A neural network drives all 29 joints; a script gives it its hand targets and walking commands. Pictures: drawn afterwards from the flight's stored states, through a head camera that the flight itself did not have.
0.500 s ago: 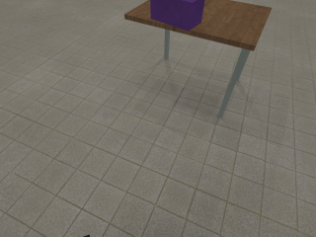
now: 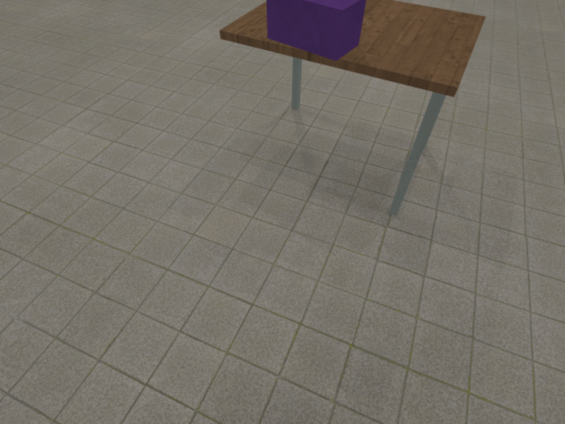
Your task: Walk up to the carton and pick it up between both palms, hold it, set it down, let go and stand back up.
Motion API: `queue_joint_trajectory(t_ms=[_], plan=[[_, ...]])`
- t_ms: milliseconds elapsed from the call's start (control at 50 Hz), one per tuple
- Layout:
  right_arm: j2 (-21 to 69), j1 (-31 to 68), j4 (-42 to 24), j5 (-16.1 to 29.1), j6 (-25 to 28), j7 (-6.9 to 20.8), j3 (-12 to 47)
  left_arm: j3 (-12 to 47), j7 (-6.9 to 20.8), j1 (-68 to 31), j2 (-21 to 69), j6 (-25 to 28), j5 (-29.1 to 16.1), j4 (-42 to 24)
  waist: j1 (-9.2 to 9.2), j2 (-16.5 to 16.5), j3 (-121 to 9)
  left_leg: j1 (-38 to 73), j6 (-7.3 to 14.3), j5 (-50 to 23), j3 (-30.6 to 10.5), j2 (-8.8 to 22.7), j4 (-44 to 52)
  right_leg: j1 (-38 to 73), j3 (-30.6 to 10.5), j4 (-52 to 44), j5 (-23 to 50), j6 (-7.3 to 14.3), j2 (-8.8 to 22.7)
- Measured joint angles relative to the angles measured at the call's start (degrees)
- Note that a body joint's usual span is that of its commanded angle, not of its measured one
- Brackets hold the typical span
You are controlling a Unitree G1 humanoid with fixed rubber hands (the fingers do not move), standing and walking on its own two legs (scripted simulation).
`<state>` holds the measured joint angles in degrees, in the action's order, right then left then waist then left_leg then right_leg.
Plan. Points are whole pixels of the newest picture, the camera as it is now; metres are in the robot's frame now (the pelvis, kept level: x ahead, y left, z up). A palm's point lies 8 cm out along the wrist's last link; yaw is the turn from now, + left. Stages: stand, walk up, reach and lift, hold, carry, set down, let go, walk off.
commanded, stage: stand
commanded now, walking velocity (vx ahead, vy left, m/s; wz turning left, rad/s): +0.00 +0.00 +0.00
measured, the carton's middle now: (314, 18) +1.41 -0.07 -0.01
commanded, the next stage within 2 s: walk up in 1.04 s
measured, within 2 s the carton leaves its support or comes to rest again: neither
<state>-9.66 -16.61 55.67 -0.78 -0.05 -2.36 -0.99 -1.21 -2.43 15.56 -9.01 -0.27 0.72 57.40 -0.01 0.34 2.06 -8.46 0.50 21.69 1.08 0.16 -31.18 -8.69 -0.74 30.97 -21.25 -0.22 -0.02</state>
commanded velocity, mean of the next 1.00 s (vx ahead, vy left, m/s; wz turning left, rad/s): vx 0.00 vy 0.00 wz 0.00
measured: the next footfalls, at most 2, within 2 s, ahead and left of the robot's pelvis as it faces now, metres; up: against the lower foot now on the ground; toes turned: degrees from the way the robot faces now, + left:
right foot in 1.48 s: +0.06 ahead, -0.11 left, +0.00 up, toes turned +5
left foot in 1.88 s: +0.28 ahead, +0.23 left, +0.00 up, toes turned +34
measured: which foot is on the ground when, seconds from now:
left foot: down 0.00-1.00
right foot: down 0.00-1.00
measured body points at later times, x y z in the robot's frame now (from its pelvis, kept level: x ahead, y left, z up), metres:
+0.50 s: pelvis +0.01 +0.01 +0.00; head +0.02 +0.01 +0.45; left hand -0.01 +0.22 -0.16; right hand -0.01 -0.20 -0.16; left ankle -0.05 +0.11 -0.73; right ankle -0.05 -0.12 -0.73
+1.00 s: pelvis +0.01 +0.02 +0.00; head +0.02 +0.03 +0.45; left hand -0.02 +0.22 -0.16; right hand -0.02 -0.19 -0.16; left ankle -0.05 +0.11 -0.73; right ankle -0.05 -0.12 -0.73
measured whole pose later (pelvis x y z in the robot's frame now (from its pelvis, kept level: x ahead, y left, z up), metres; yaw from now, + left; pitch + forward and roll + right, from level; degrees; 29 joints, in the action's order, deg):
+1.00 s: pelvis +0.01 +0.02 +0.00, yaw +0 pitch -3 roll +0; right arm -6.3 -18.3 66.5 -0.6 0.8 -3.1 0.2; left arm -0.1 -3.4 16.5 -6.1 -0.5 0.3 68.2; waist -0.1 -0.4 3.8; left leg -2.9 2.3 20.6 1.7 -1.7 -26.6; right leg -3.1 -1.3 26.3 -20.1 -2.2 1.9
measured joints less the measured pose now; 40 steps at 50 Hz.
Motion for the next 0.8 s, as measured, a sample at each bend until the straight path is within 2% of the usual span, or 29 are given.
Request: queue_joint_trajectory(t_ms=[420, 800], plan=[[2.53, -1.28, 8.97, 0.08, 0.18, -0.61, 0.92, 0.86, -0.56, 1.08, 1.94, -0.15, -0.32, 8.51, -0.06, -0.58, 1.14, 4.86, 0.56, -0.34, 0.29, -0.55, 3.29, 4.94, -0.26, -3.57, 0.54, -0.75, 0.57], [3.5, -1.14, 10.83, 0.23, 0.93, -0.73, 1.14, 1.09, -1.0, 0.6, 3.09, -0.13, -0.44, 10.77, -0.13, -0.24, 1.59, 5.34, 1.39, -0.93, 0.5, -1.37, 4.42, 5.47, -0.45, -4.78, 1.17, -1.58, 1.39]])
